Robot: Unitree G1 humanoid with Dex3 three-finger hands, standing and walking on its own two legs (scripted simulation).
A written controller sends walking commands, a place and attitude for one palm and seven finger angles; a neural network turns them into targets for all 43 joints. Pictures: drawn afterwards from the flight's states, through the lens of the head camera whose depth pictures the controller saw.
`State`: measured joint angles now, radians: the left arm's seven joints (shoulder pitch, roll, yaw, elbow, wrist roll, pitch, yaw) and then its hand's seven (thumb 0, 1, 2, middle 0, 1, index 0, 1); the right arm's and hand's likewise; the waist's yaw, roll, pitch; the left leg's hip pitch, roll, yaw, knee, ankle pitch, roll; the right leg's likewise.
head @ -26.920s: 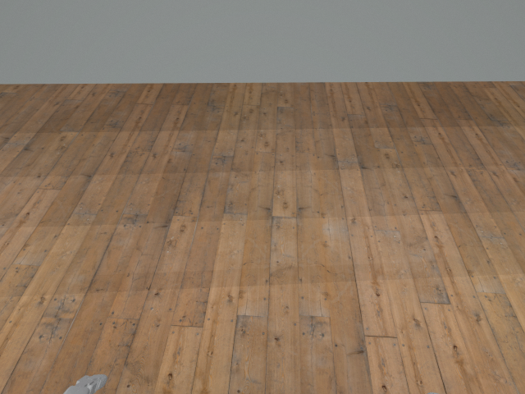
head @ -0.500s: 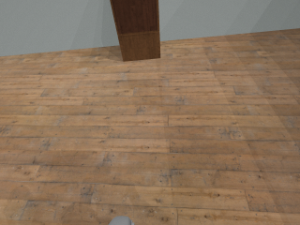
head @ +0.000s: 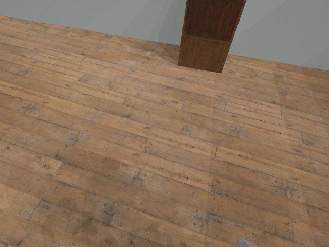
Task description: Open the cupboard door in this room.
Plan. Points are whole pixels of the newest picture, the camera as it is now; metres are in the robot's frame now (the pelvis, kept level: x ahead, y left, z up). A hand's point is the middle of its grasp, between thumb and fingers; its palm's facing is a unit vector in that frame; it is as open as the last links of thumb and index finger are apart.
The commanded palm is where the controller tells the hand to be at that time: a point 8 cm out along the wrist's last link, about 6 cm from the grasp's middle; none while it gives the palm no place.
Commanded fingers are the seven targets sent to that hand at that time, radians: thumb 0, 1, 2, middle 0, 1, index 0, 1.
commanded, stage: turn or walk to find it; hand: left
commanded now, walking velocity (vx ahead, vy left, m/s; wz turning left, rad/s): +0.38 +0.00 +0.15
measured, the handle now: out of the picture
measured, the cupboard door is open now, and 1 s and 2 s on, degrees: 0 0 0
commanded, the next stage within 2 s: stand and wait in 1.20 s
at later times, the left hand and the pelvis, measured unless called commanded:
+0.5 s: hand (137, 169) +0.37 +0.13 -0.16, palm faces -0.02 -0.98 -0.18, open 7.3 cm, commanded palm none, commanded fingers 0.00 0.90 0.90 -0.20 -0.30 -0.20 -0.30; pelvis +0.22 -0.04 -0.02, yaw +4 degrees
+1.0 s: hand (128, 189) +0.30 +0.14 -0.18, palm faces +0.27 -0.95 -0.14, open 7.3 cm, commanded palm none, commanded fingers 0.00 0.90 0.90 -0.20 -0.30 -0.20 -0.30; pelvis +0.42 +0.01 -0.01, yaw +7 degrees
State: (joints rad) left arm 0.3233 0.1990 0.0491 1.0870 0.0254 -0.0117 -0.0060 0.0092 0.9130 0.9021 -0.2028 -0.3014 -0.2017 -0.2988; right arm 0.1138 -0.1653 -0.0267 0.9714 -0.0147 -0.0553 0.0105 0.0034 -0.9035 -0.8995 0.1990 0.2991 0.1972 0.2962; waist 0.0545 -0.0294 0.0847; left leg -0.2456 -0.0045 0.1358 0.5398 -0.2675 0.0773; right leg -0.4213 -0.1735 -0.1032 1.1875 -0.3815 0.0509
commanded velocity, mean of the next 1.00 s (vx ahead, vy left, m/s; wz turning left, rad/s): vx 0.38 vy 0.00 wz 0.06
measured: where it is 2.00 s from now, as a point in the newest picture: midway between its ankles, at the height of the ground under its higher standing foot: (169, 171)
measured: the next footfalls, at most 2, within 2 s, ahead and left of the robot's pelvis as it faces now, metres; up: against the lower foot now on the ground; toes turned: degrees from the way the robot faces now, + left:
right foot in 0.46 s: +0.36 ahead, -0.13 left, +0.00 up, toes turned -5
left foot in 0.98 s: +0.51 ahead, +0.13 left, +0.00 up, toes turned +15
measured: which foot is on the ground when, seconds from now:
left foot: down 0.00-0.46, up 0.48-0.96, down 0.98-1.00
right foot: up 0.00-0.44, down 0.46-1.00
